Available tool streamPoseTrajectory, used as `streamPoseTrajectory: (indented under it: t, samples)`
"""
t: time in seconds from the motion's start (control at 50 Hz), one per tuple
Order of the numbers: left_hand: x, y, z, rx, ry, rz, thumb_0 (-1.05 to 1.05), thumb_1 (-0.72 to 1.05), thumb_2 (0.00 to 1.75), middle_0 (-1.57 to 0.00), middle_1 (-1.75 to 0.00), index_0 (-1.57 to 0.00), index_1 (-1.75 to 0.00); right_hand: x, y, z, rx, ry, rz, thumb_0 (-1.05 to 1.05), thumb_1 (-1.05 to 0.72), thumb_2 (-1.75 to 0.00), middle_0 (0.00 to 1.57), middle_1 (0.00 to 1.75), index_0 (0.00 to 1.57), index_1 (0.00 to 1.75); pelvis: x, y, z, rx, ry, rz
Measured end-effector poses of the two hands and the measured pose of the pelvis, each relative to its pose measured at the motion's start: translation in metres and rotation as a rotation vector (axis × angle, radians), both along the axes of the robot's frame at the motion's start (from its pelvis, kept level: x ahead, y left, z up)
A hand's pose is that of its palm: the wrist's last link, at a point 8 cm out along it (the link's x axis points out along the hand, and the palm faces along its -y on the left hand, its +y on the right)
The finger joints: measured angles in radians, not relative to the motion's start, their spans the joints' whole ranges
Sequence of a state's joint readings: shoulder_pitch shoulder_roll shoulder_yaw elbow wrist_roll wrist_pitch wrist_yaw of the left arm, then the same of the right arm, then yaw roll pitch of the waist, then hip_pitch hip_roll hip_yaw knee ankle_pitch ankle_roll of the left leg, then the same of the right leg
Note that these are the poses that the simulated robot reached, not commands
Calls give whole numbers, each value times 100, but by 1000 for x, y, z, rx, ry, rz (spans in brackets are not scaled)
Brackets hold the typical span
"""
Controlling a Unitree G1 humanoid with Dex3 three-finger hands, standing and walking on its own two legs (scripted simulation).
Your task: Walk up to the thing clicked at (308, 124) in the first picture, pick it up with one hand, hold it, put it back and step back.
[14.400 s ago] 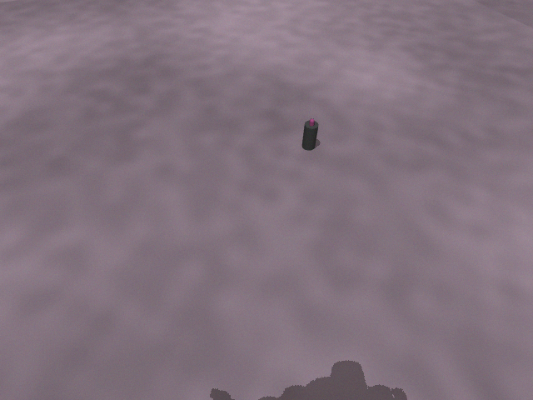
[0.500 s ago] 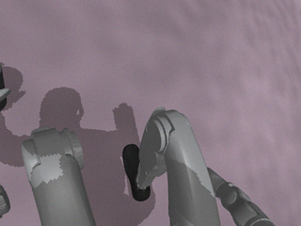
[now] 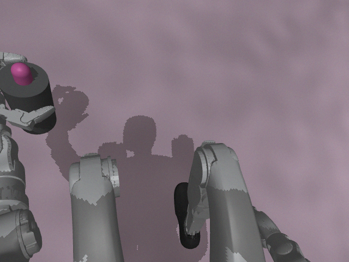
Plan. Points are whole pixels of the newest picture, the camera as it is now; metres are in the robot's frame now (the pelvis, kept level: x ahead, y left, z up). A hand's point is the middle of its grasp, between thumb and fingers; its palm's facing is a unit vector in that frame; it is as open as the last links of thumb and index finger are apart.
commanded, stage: settle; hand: left
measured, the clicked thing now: (30, 97) +0.44 +0.27 -0.07
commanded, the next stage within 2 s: lift in 0.90 s
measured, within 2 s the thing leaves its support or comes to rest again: neither
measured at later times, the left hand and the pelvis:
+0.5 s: hand (21, 77) +0.44 +0.27 +0.00, palm faces +0.27 -0.96 -0.02, open 11.3 cm; pelvis +0.01 -0.01 +0.03, yaw +3 degrees
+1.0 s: hand (16, 70) +0.45 +0.27 +0.02, palm faces +0.28 -0.96 -0.02, open 11.3 cm; pelvis +0.00 -0.01 +0.04, yaw +5 degrees
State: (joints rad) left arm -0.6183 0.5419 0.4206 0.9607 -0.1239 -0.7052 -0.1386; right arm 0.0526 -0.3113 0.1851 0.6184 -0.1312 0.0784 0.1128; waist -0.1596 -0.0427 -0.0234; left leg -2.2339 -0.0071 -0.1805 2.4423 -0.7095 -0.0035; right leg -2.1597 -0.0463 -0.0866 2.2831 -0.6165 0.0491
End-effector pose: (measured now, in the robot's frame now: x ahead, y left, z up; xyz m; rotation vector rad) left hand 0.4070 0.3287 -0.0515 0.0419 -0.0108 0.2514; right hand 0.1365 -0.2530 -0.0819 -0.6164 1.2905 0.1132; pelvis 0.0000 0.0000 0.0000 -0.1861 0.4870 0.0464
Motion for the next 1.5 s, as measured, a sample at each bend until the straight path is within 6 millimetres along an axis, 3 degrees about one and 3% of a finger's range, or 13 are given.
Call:
streamPoseTrajectory:
  t: [0.48, 1.16, 1.36, 1.5]
  samples:
    - [4, -16, 50, -25, 12, 18, 8, -58, 103, -77, -112, -66, -107, 13, -18, 12, 33, -69, -87, 1, -91, -91, 20, 30, 20, 30, 5, -11, 27, 65, 63, 15]
    - [4, -21, 80, -15, 23, 9, 8, -59, 104, -78, -112, -67, -106, -2, -16, 22, 62, -64, -144, 1, -92, -91, 20, 30, 20, 30, 4, -12, 46, 90, 76, 28]
    - [-6, -24, 111, -14, 30, -19, 8, -59, 104, -78, -111, -67, -106, 8, -15, 42, 80, -110, -165, 1, -93, -91, 20, 30, 20, 30, 6, -13, 68, 97, 84, 33]
    - [-17, -28, 145, -13, 17, -25, 8, -59, 104, -78, -111, -67, -106, 24, -12, 67, 102, -174, -169, 1, -93, -91, 20, 30, 20, 30, 8, -13, 92, 103, 85, 35]
